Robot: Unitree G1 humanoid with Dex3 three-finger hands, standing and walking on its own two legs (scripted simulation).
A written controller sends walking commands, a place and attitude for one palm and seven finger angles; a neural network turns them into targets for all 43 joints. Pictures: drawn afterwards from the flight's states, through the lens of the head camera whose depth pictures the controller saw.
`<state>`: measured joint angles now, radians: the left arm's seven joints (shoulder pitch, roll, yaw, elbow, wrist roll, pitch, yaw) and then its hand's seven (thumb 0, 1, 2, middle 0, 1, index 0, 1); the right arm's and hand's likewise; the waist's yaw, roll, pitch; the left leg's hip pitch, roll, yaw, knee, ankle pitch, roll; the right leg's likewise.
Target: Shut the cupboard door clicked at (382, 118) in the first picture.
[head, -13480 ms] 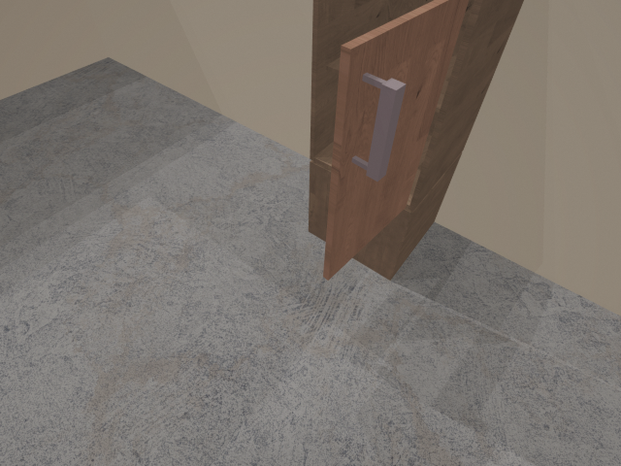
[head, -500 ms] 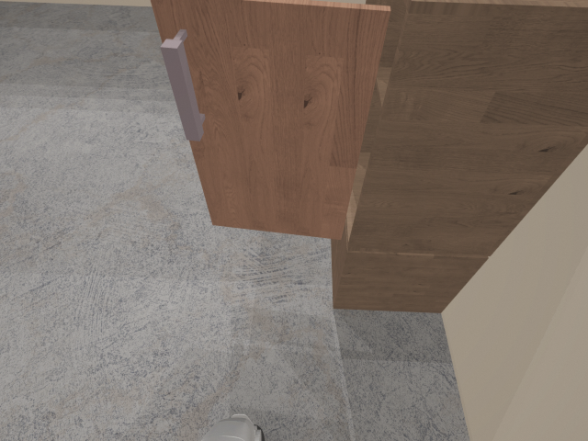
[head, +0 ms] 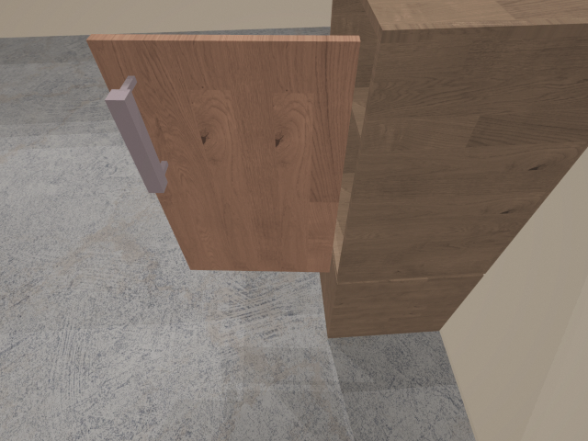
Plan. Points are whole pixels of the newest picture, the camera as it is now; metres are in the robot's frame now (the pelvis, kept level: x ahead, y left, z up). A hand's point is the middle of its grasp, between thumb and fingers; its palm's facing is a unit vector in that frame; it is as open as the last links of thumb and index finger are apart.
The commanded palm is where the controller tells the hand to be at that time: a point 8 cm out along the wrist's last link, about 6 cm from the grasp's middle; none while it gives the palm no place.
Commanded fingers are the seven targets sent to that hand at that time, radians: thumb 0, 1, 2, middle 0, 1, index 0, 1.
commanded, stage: come to a stop and stand still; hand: left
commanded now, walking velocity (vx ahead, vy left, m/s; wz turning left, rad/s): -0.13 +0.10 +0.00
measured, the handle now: (144, 137) +0.52 +0.27 +0.12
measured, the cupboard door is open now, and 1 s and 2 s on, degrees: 85 85 85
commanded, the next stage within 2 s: look again from close up in 0.68 s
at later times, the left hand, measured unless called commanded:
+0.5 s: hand out of the picture +0.00 +0.24 -0.16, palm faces +0.02 -0.97 -0.26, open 7.4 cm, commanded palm none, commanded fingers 0.00 0.90 0.90 -0.20 -0.30 -0.20 -0.30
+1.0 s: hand out of the picture +0.03 +0.20 -0.15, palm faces -0.02 -0.97 -0.25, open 7.4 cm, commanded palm none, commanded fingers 0.00 0.90 0.90 -0.20 -0.30 -0.20 -0.30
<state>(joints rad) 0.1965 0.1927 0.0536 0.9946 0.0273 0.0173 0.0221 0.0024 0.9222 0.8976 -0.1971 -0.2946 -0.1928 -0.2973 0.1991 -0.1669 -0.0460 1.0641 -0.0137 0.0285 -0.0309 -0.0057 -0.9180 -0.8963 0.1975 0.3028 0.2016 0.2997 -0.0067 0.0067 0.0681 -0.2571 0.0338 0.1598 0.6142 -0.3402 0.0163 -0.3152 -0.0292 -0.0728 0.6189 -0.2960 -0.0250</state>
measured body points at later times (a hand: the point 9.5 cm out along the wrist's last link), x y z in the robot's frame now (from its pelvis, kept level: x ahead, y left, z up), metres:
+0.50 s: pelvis -0.03 +0.05 +0.00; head -0.04 +0.02 +0.45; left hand -0.01 +0.29 -0.14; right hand +0.03 -0.19 -0.15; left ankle -0.05 +0.12 -0.73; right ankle +0.02 -0.10 -0.73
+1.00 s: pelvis -0.01 +0.01 +0.01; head +0.00 -0.01 +0.46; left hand +0.04 +0.25 -0.13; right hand +0.00 -0.24 -0.15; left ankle -0.05 +0.12 -0.73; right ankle +0.02 -0.10 -0.73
